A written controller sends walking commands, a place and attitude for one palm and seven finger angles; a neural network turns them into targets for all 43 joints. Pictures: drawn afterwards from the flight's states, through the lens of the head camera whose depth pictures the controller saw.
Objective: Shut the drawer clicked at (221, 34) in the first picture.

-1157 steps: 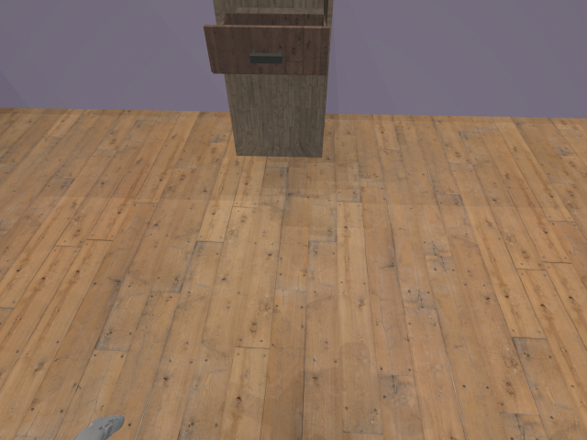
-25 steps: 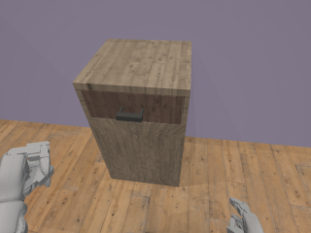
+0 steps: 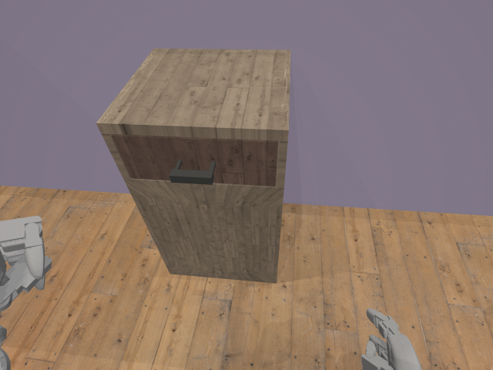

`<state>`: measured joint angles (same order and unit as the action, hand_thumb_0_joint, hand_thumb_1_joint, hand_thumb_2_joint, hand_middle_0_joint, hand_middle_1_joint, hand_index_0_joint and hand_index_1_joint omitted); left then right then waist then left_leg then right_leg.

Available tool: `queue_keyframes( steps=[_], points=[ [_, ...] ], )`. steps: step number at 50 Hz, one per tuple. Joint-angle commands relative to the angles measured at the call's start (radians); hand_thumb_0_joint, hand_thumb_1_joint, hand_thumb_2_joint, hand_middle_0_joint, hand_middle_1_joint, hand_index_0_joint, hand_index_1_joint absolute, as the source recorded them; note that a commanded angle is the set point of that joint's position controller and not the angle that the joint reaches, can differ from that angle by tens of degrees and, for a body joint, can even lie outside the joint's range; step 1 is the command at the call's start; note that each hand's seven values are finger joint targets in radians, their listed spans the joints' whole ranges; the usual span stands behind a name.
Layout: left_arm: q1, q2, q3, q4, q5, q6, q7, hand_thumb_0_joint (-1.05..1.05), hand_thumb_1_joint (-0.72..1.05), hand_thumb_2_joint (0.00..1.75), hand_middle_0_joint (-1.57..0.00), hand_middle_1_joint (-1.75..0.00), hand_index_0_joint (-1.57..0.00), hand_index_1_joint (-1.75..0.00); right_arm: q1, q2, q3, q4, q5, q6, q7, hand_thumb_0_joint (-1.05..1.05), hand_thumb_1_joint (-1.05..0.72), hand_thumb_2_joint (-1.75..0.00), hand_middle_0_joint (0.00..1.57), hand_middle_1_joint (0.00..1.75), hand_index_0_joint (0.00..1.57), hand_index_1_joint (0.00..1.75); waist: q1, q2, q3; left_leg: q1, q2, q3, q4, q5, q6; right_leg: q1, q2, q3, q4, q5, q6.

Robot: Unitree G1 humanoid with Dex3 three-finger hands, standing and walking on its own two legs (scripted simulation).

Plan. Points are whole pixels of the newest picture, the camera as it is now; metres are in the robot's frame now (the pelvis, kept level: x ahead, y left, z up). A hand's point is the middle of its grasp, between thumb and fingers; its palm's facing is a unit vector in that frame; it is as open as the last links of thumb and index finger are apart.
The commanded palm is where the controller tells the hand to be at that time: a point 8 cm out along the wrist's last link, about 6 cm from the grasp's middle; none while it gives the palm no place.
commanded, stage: step back with the hand held close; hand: left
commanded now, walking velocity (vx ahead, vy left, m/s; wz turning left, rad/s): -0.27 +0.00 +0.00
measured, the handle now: (194, 170) +0.60 +0.19 -0.07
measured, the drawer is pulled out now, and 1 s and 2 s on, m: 0.00 0.00 0.00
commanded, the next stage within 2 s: stop stepping back and stand still in 1.38 s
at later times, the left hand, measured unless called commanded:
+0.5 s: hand (15, 321) +0.14 +0.26 +0.16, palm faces +0.35 -0.79 -0.50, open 3.2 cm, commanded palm +0.08 +0.30 +0.18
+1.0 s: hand (17, 365) +0.10 +0.23 +0.16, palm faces +0.28 -0.80 -0.53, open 3.2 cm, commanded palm +0.02 +0.28 +0.18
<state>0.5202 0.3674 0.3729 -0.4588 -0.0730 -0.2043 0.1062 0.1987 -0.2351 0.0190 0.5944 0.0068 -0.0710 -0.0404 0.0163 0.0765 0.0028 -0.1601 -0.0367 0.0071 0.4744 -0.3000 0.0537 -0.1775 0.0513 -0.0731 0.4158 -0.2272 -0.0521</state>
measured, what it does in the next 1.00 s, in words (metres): walks backwards: right foot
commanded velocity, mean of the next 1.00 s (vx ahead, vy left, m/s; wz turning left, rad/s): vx -0.32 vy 0.00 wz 0.00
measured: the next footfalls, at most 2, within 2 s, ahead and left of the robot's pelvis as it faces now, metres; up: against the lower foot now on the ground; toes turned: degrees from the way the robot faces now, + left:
right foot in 0.80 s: -0.06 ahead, -0.10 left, +0.00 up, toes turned +6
left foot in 1.38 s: -0.21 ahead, +0.08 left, +0.00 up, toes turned +7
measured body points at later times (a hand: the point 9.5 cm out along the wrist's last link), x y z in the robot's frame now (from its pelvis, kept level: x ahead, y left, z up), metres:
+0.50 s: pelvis -0.05 +0.02 -0.01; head -0.04 +0.01 +0.44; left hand +0.11 +0.30 +0.19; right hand +0.13 -0.22 -0.09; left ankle -0.03 +0.08 -0.74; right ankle +0.00 -0.09 -0.74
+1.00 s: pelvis -0.10 +0.00 -0.01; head -0.05 +0.01 +0.43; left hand +0.08 +0.27 +0.19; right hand +0.08 -0.23 -0.09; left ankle -0.03 +0.08 -0.74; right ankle -0.09 -0.11 -0.74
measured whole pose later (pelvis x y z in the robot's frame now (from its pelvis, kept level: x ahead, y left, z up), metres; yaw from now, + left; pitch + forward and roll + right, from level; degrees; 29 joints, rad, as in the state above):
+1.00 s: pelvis -0.10 +0.00 -0.01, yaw +1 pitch +3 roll +0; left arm 0.61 0.43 0.40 -0.63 -0.03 -0.28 0.10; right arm 0.16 -0.20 -0.01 0.57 -0.02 -0.09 -0.05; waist 0.00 -0.02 0.07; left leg -0.43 -0.05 0.02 0.53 -0.15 0.06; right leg -0.36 0.06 0.07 0.61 -0.29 0.01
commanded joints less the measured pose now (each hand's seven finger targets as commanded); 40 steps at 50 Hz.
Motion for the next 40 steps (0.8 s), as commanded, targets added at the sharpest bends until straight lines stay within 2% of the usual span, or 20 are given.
queue_keyframes(
  steps=[1,6,8,10,11,14,18,20,22,23,25,27,28,30,32,33,35,37,38,40],
  points=[
    [0.087,0.122,0.059,-0.15,0.005,-0.058,0.009,0.0,0.9,0.9,-1.4,-1.6,-1.4,-1.6,-0.094,-0.119,-0.069,-0.158,0.009,-0.014,-0.004,0.0,-0.9,-0.9,0.2,0.3,0.2,0.3,-0.019,-0.037,-0.1,-0.072,0.105,-0.099,-0.059,0.297,0.001,0.072,-0.172,0.156,-0.022,0.314,0.015],
    [0.127,0.203,0.135,-0.277,0.002,-0.067,0.031,0.0,0.9,0.9,-1.4,-1.6,-1.4,-1.6,-0.106,-0.116,-0.08,-0.198,0.018,0.009,-0.016,0.0,-0.9,-0.9,0.2,0.3,0.2,0.3,-0.011,-0.089,-0.216,-0.12,0.111,-0.108,-0.037,0.401,-0.008,0.159,-0.171,0.143,0.052,0.439,0.016],
    [0.122,0.236,0.159,-0.326,-0.001,-0.069,0.039,0.0,0.9,0.9,-1.4,-1.6,-1.4,-1.6,-0.103,-0.123,-0.082,-0.206,0.019,0.01,-0.025,0.0,-0.9,-0.9,0.2,0.3,0.2,0.3,-0.01,-0.049,-0.238,-0.132,0.112,-0.116,-0.025,0.438,-0.015,0.167,-0.174,0.145,0.077,0.474,0.008],
    [0.148,0.229,0.16,-0.328,0.0,-0.067,0.042,0.0,0.9,0.9,-1.4,-1.6,-1.4,-1.6,-0.099,-0.115,-0.082,-0.21,0.02,0.011,-0.031,0.0,-0.9,-0.9,0.2,0.3,0.2,0.3,-0.01,-0.021,-0.245,-0.132,0.121,-0.123,-0.023,0.494,-0.019,0.153,-0.163,0.135,0.107,0.48,0.014],
    [0.148,0.215,0.147,-0.323,0.0,-0.064,0.04,0.0,0.9,0.9,-1.4,-1.6,-1.4,-1.6,-0.097,-0.115,-0.082,-0.209,0.019,0.013,-0.032,0.0,-0.9,-0.9,0.2,0.3,0.2,0.3,-0.012,-0.011,-0.226,-0.129,0.125,-0.129,-0.029,0.507,-0.019,0.131,-0.153,0.128,0.111,0.46,0.018],
    [0.144,0.2,0.134,-0.303,0.005,-0.061,0.036,0.0,0.9,0.9,-1.4,-1.6,-1.4,-1.6,-0.093,-0.119,-0.088,-0.2,0.013,0.011,-0.035,0.0,-0.9,-0.9,0.2,0.3,0.2,0.3,-0.012,0.006,-0.17,-0.159,0.154,-0.16,-0.078,0.481,-0.016,0.083,-0.113,0.109,0.128,0.327,0.034],
    [0.111,0.176,0.115,-0.261,0.017,-0.06,0.033,0.0,0.9,0.9,-1.4,-1.6,-1.4,-1.6,-0.096,-0.128,-0.089,-0.194,0.006,0.006,-0.035,0.0,-0.9,-0.9,0.2,0.3,0.2,0.3,-0.014,0.006,-0.095,-0.314,0.183,-0.194,-0.153,0.205,0.022,0.104,-0.094,0.126,0.148,0.175,0.041],
    [0.096,0.17,0.111,-0.237,0.026,-0.063,0.034,0.0,0.9,0.9,-1.4,-1.6,-1.4,-1.6,-0.096,-0.128,-0.086,-0.195,0.008,0.005,-0.035,0.0,-0.9,-0.9,0.2,0.3,0.2,0.3,-0.019,-0.035,-0.062,-0.404,0.187,-0.197,-0.177,0.023,0.04,0.128,-0.095,0.146,0.151,0.13,0.045],
    [0.074,0.169,0.11,-0.239,0.037,-0.069,0.037,0.0,0.9,0.9,-1.4,-1.6,-1.4,-1.6,-0.092,-0.129,-0.085,-0.202,0.011,0.0,-0.033,0.0,-0.9,-0.9,0.2,0.3,0.2,0.3,-0.024,-0.082,-0.041,-0.485,0.169,-0.195,-0.171,-0.16,0.054,0.151,-0.109,0.179,0.124,0.077,0.042],
    [0.054,0.184,0.117,-0.258,0.043,-0.07,0.04,0.0,0.9,0.9,-1.4,-1.6,-1.4,-1.6,-0.094,-0.135,-0.086,-0.207,0.009,-0.002,-0.035,0.0,-0.9,-0.9,0.2,0.3,0.2,0.3,-0.025,-0.079,-0.036,-0.508,0.156,-0.191,-0.161,-0.216,0.058,0.151,-0.118,0.202,0.1,0.045,0.039],
    [0.049,0.173,0.106,-0.263,0.048,-0.076,0.043,0.0,0.9,0.9,-1.4,-1.6,-1.4,-1.6,-0.082,-0.13,-0.084,-0.208,0.008,-0.006,-0.03,0.0,-0.9,-0.9,0.2,0.3,0.2,0.3,-0.03,-0.121,-0.024,-0.475,0.123,-0.173,-0.096,-0.263,0.052,0.07,-0.149,0.248,0.018,-0.082,0.025],
    [0.04,0.183,0.106,-0.304,0.048,-0.087,0.049,0.0,0.9,0.9,-1.4,-1.6,-1.4,-1.6,-0.069,-0.129,-0.084,-0.208,0.003,-0.013,-0.025,0.0,-0.9,-0.9,0.2,0.3,0.2,0.3,-0.036,-0.136,-0.028,-0.403,0.099,-0.157,-0.027,-0.247,0.041,-0.024,-0.183,0.282,-0.058,-0.19,0.003],
    [0.029,0.203,0.116,-0.341,0.045,-0.092,0.054,0.0,0.9,0.9,-1.4,-1.6,-1.4,-1.6,-0.068,-0.136,-0.086,-0.208,0.0,-0.016,-0.025,0.0,-0.9,-0.9,0.2,0.3,0.2,0.3,-0.039,-0.118,-0.045,-0.377,0.095,-0.159,-0.015,-0.226,0.034,-0.042,-0.192,0.283,-0.069,-0.198,-0.005],
    [0.048,0.201,0.112,-0.366,0.04,-0.103,0.062,0.0,0.9,0.9,-1.4,-1.6,-1.4,-1.6,-0.059,-0.127,-0.079,-0.202,-0.001,-0.022,-0.025,0.0,-0.9,-0.9,0.2,0.3,0.2,0.3,-0.043,-0.092,-0.072,-0.325,0.095,-0.163,-0.026,-0.174,0.028,-0.065,-0.188,0.248,-0.05,-0.149,-0.003],
    [0.061,0.206,0.121,-0.381,0.043,-0.111,0.067,0.0,0.9,0.9,-1.4,-1.6,-1.4,-1.6,-0.063,-0.13,-0.075,-0.202,-0.001,-0.028,-0.028,0.0,-0.9,-0.9,0.2,0.3,0.2,0.3,-0.044,-0.018,-0.081,-0.357,0.127,-0.191,-0.096,-0.174,0.041,-0.019,-0.137,0.19,0.018,-0.082,0.023],
    [0.071,0.214,0.137,-0.383,0.049,-0.112,0.068,0.0,0.9,0.9,-1.4,-1.6,-1.4,-1.6,-0.078,-0.138,-0.077,-0.204,-0.003,-0.033,-0.034,0.0,-0.9,-0.9,0.2,0.3,0.2,0.3,-0.039,0.056,-0.091,-0.444,0.172,-0.236,-0.173,-0.202,0.057,0.076,-0.094,0.154,0.104,-0.02,0.04],
    [0.085,0.207,0.154,-0.359,0.067,-0.119,0.063,0.0,0.9,0.9,-1.4,-1.6,-1.4,-1.6,-0.087,-0.132,-0.079,-0.208,-0.002,-0.039,-0.037,0.0,-0.9,-0.9,0.2,0.3,0.2,0.3,-0.024,0.121,-0.094,-0.614,0.242,-0.299,-0.273,-0.301,0.084,0.23,-0.028,0.118,0.278,0.065,0.06],
    [0.065,0.214,0.167,-0.368,0.076,-0.124,0.059,0.0,0.9,0.9,-1.4,-1.6,-1.4,-1.6,-0.083,-0.133,-0.086,-0.209,-0.01,-0.043,-0.038,0.0,-0.9,-0.9,0.2,0.3,0.2,0.3,-0.021,0.118,-0.082,-0.636,0.261,-0.306,-0.27,-0.25,0.091,0.235,-0.011,0.121,0.335,0.095,0.062],
    [0.067,0.225,0.185,-0.35,0.075,-0.123,0.057,0.0,0.9,0.9,-1.4,-1.6,-1.4,-1.6,-0.086,-0.129,-0.093,-0.209,-0.01,-0.049,-0.04,0.0,-0.9,-0.9,0.2,0.3,0.2,0.3,-0.019,0.084,-0.083,-0.627,0.264,-0.308,-0.256,-0.2,0.094,0.229,-0.007,0.131,0.338,0.077,0.063],
    [0.12,0.208,0.178,-0.326,0.057,-0.128,0.048,0.0,0.9,0.9,-1.4,-1.6,-1.4,-1.6,-0.07,-0.129,-0.098,-0.195,-0.009,-0.053,-0.036,0.0,-0.9,-0.9,0.2,0.3,0.2,0.3,-0.019,-0.01,-0.09,-0.488,0.245,-0.285,-0.183,0.028,0.081,0.144,-0.007,0.137,0.265,0.109,0.055]
  ],
)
